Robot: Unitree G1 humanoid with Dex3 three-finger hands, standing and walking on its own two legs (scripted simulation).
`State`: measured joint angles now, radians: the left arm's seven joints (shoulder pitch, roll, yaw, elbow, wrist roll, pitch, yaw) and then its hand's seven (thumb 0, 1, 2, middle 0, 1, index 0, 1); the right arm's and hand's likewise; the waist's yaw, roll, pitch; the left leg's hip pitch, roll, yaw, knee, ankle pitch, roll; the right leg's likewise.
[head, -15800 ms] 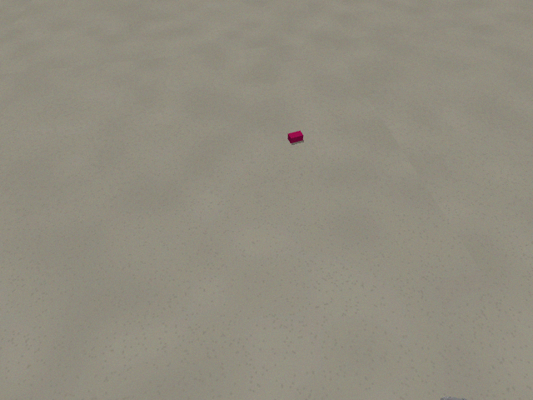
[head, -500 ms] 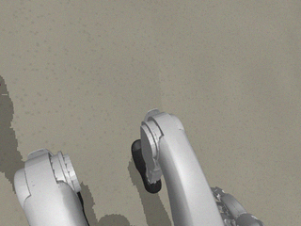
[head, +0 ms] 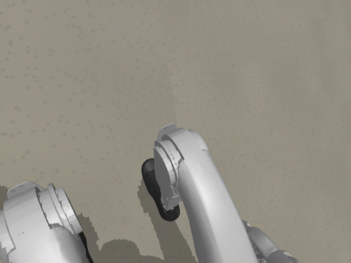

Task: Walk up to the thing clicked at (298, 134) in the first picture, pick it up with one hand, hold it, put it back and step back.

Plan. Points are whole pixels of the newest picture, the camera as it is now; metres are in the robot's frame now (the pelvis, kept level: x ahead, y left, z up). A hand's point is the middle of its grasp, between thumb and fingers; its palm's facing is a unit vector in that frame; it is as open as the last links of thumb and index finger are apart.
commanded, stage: rest palm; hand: left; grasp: from above
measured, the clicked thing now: out of the picture +0.52 +0.31 -0.29
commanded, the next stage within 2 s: close in 1.24 s
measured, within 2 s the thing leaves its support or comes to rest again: neither
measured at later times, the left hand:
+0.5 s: hand out of the picture +0.49 +0.31 -0.25, palm faces -0.48 -0.09 -0.87, open 12.3 cm
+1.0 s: hand out of the picture +0.50 +0.30 -0.25, palm faces -0.45 -0.08 -0.89, open 12.7 cm
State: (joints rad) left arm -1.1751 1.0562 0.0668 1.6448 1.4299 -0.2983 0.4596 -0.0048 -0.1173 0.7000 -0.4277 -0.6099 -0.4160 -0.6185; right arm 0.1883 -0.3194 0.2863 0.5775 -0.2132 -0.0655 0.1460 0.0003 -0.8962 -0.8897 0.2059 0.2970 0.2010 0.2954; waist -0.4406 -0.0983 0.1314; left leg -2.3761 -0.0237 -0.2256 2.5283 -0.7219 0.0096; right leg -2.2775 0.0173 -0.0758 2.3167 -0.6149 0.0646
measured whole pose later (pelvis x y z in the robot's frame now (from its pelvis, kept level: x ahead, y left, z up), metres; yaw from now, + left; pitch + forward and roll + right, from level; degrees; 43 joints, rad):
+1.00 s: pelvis +0.00 +0.01 +0.00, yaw -2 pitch +29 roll -17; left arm -1.17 1.09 0.05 1.69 1.37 -0.24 0.51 0.00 -0.26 0.79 -0.35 -0.67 -0.31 -0.70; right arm 0.15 -0.34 0.36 0.57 -0.23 -0.14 0.18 0.00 -0.90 -0.90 0.20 0.30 0.20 0.30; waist -0.46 -0.12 0.18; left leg -2.37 -0.01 -0.26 2.56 -0.73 0.02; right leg -2.26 0.03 -0.10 2.31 -0.60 0.07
